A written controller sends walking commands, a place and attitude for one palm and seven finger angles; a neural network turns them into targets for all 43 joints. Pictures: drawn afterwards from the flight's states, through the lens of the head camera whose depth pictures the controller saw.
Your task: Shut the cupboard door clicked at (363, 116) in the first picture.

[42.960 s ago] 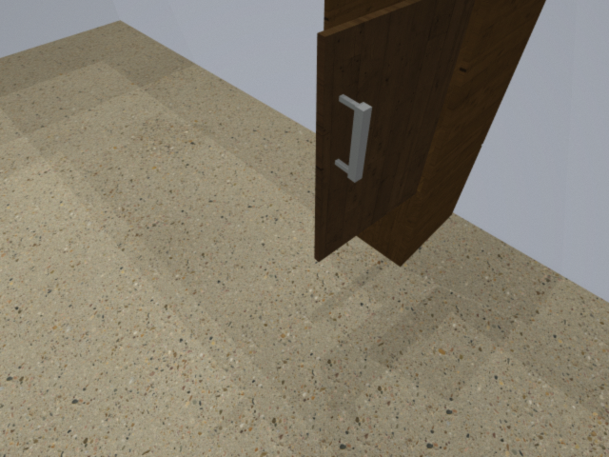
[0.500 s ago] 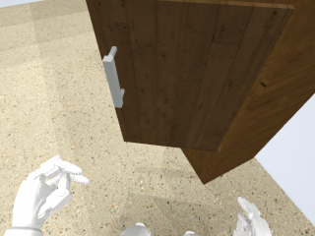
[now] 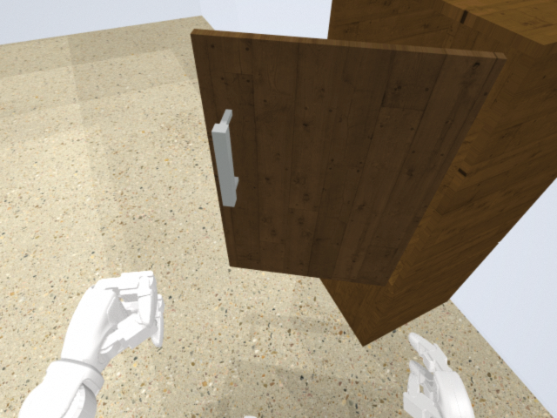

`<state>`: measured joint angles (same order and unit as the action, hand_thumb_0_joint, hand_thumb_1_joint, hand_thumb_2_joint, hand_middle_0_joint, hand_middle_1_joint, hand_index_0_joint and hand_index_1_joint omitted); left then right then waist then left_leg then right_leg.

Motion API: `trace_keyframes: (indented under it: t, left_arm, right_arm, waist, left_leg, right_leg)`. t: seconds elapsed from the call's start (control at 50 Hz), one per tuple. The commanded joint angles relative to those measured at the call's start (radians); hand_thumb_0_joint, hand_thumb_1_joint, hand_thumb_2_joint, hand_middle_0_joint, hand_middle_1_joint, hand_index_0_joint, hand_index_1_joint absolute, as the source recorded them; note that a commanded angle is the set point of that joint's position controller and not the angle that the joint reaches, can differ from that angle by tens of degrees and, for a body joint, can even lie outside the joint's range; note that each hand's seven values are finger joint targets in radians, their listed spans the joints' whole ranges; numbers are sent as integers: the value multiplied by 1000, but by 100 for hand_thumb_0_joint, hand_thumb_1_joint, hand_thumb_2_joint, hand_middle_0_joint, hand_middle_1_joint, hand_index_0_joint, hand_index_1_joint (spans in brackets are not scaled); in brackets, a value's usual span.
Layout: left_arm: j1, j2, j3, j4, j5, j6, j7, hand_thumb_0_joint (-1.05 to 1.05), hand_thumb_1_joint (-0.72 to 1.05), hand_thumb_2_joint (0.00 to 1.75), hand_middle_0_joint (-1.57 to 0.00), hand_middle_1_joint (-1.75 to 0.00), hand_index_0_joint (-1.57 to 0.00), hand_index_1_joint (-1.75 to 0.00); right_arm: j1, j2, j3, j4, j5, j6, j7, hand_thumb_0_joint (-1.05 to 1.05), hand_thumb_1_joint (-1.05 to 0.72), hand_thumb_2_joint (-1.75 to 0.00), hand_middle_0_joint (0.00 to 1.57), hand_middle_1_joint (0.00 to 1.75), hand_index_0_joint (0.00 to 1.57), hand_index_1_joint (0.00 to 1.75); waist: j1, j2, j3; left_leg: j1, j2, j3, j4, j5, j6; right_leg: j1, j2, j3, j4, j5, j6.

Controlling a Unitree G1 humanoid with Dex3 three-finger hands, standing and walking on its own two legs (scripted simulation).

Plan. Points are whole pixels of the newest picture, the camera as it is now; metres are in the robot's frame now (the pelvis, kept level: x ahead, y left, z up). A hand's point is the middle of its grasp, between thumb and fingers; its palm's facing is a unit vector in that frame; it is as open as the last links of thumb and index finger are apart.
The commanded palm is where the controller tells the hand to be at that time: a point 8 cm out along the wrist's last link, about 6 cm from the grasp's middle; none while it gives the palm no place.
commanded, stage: raise the hand and make a fist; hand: left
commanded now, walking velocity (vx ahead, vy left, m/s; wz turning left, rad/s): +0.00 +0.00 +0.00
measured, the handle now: (228, 160) +0.49 +0.13 +0.10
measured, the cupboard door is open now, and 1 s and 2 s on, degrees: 56 56 56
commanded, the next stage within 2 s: bring the fist close to the handle in 0.50 s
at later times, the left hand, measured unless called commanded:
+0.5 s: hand (148, 299) +0.23 +0.18 +0.11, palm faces +0.01 -1.00 -0.07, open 3.1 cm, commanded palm +0.20 +0.22 +0.10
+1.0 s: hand (199, 266) +0.29 +0.13 +0.09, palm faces -0.09 -1.00 -0.02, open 3.1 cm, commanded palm +0.27 +0.19 +0.10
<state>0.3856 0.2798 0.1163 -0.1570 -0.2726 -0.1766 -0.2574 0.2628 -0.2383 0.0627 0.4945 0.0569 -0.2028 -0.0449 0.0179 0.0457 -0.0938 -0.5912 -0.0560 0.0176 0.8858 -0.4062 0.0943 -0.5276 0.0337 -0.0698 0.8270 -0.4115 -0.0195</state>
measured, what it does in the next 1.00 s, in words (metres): stands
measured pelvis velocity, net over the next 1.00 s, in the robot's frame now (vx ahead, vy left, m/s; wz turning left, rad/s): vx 0.01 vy -0.03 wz -0.01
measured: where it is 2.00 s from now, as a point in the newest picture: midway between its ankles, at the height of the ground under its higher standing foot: outside the picture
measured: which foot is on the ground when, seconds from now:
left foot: down 0.00-1.00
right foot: down 0.00-1.00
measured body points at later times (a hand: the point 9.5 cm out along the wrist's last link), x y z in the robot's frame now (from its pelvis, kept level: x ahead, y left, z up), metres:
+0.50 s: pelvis +0.00 -0.02 +0.01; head +0.02 -0.02 +0.46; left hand +0.22 +0.23 +0.12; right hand +0.18 -0.25 -0.06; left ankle +0.02 +0.05 -0.70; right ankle +0.01 -0.11 -0.70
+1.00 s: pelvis +0.01 -0.03 +0.01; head +0.03 -0.04 +0.46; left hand +0.29 +0.19 +0.10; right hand +0.17 -0.27 -0.07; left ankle +0.02 +0.05 -0.70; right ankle +0.01 -0.11 -0.70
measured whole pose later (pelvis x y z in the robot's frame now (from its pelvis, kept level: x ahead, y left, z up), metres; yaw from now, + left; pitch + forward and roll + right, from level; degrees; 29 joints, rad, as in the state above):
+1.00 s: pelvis +0.01 -0.03 +0.01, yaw +0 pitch +6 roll -1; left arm 0.12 0.25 0.13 0.06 -0.28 -0.14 -0.25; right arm 0.26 -0.26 0.04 0.57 0.05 -0.20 -0.05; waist -0.01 0.05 -0.07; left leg -0.51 -0.04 0.02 0.79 -0.38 0.05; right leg -0.47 0.05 -0.06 0.77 -0.40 -0.06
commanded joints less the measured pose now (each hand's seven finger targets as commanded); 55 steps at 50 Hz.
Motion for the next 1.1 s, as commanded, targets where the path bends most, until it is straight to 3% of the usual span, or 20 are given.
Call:
trace_keyframes:
  t: [0.0,0.08,0.12,0.18,0.22,0.26,0.32,0.38,0.4,0.48,0.54,0.58,0.62,0.7,0.8,0.86,0.92,0.96,1.02,1.08]
  left_arm:
    - [-160,151,162,-280,-44,-111,49,0,90,90,-130,-150,-130,-150]
    - [-188,100,101,-171,-41,-77,20,0,90,90,-130,-150,-130,-150]
    - [-133,72,74,-69,-42,-27,-15,0,90,90,-130,-150,-130,-150]
    - [-125,89,80,-74,-43,22,-49,0,90,90,-130,-150,-130,-150]
    - [-146,152,138,-121,-42,15,-40,0,90,90,-130,-150,-130,-150]
    - [-183,168,166,-207,-43,-25,-15,0,90,90,-130,-150,-130,-150]
    - [-202,193,204,-268,-44,-103,38,0,90,90,-130,-150,-130,-150]
    - [-179,126,144,-210,-34,-135,47,0,90,90,-130,-150,-130,-150]
    - [-169,109,124,-184,-33,-131,38,0,90,90,-130,-150,-130,-150]
    - [-113,82,76,-89,-32,-59,-22,0,90,90,-130,-150,-130,-150]
    - [-132,114,103,-125,-41,-29,-38,0,90,90,-130,-150,-130,-150]
    - [-164,152,152,-178,-49,-44,-25,0,90,90,-130,-150,-130,-150]
    - [-276,196,193,-212,-53,-80,4,0,90,90,-130,-150,-130,-150]
    - [-346,117,124,-148,-46,-135,24,0,90,90,-130,-150,-130,-150]
    - [-351,73,41,-7,-29,-58,-25,0,90,90,-130,-150,-130,-150]
    - [-373,127,94,30,-24,-10,-26,0,90,90,-130,-150,-130,-150]
    - [-477,170,149,-33,-27,-28,19,0,90,90,-130,-150,-130,-150]
    - [-488,146,152,-43,-27,-56,52,0,90,90,-130,-150,-130,-150]
    - [-515,138,140,-23,-10,-93,81,0,90,90,-130,-150,-130,-150]
    - [-526,70,52,48,17,-82,77,0,90,90,-130,-150,-130,-150]
  right_arm:
    - [-77,-127,-58,-139,-1,-74,-13,0,-90,-90,20,30,20,30]
    - [-77,-141,-59,-106,7,-84,-11,0,-90,-90,20,30,20,30]
    - [-73,-151,-62,-100,10,-88,-11,0,-90,-90,20,30,20,30]
    - [-74,-156,-69,-112,13,-93,-14,0,-90,-90,20,30,20,30]
    - [-81,-157,-71,-114,5,-95,-16,0,-90,-90,20,30,20,30]
    - [-87,-145,-69,-121,-1,-98,-15,0,-90,-90,20,30,20,30]
    - [-82,-136,-65,-104,-11,-105,-10,0,-90,-90,20,30,20,30]
    - [-78,-132,-64,-88,-8,-108,-2,0,-90,-90,20,30,20,30]
    - [-79,-136,-66,-85,-6,-108,-1,0,-90,-90,20,30,20,30]
    - [-71,-152,-74,-92,4,-100,-4,0,-90,-90,20,30,20,30]
    - [-79,-150,-76,-106,3,-96,-13,0,-90,-90,20,30,20,30]
    - [-83,-147,-73,-113,-3,-95,-17,0,-90,-90,20,30,20,30]
    - [-84,-145,-68,-95,-11,-91,-24,0,-90,-90,20,30,20,30]
    - [-87,-133,-60,-70,-8,-95,-19,0,-90,-90,20,30,20,30]
    - [-68,-149,-69,-69,2,-84,-17,0,-90,-90,20,30,20,30]
    - [-65,-153,-72,-78,3,-65,-19,0,-90,-90,20,30,20,30]
    - [-80,-147,-70,-83,-6,-55,-20,0,-90,-90,20,30,20,30]
    - [-87,-132,-65,-88,-10,-51,-14,0,-90,-90,20,30,20,30]
    - [-76,-132,-67,-70,-12,-44,-4,0,-90,-90,20,30,20,30]
    - [-66,-134,-71,-61,-8,-34,7,0,-90,-90,20,30,20,30]
  waist:
    - [9,67,-142]
    - [-16,43,-68]
    - [-18,-29,-30]
    - [-8,-49,-67]
    - [4,-57,-91]
    - [12,-8,-141]
    - [16,41,-142]
    - [-9,45,-98]
    - [-15,54,-84]
    - [-22,-31,-62]
    - [-16,-45,-94]
    - [-6,-51,-141]
    - [-15,-34,-134]
    - [-36,25,-103]
    - [-39,-12,-119]
    - [-25,-67,-144]
    - [-12,-71,-187]
    - [-1,-57,-207]
    - [-7,-34,-210]
    - [-26,2,-170]
  left_leg:
    - [217,85,-183,-261,123,-110]
    - [198,84,-172,-275,95,-99]
    - [167,78,-164,-279,79,-85]
    - [164,67,-137,-270,100,-75]
    - [173,60,-129,-261,144,-72]
    - [207,58,-121,-257,190,-75]
    - [225,60,-120,-253,200,-80]
    - [217,64,-119,-248,178,-81]
    - [208,61,-114,-243,163,-78]
    - [157,53,-100,-231,136,-63]
    - [160,47,-89,-218,157,-56]
    - [173,45,-85,-211,190,-55]
    - [173,48,-88,-200,194,-56]
    - [187,48,-88,-196,175,-61]
    - [170,45,-81,-192,189,-56]
    - [151,45,-73,-187,216,-54]
    - [169,45,-70,-190,251,-55]
    - [184,43,-64,-200,268,-58]
    - [197,46,-60,-194,298,-61]
    - [211,48,-60,-198,293,-63]
  right_leg:
    - [23,5,-2,-107,120,-27]
    - [25,2,-1,-145,116,-21]
    - [41,-1,5,-174,120,-18]
    - [74,-10,15,-191,133,-12]
    - [108,-12,25,-191,158,-17]
    - [119,-11,21,-176,178,-18]
    - [108,-6,26,-169,173,-24]
    - [68,-6,18,-164,159,-21]
    - [58,-8,22,-170,153,-19]
    - [77,-15,39,-198,143,-9]
    - [111,-25,62,-211,157,-2]
    - [134,-24,62,-200,185,-2]
    - [123,-21,69,-193,180,-4]
    - [69,-16,56,-179,163,-8]
    - [91,-29,76,-195,204,3]
    - [135,-39,98,-203,240,11]
    - [171,-38,98,-190,281,9]
    - [184,-35,88,-177,305,4]
    - [174,-28,80,-161,339,0]
    - [122,-26,67,-159,333,-3]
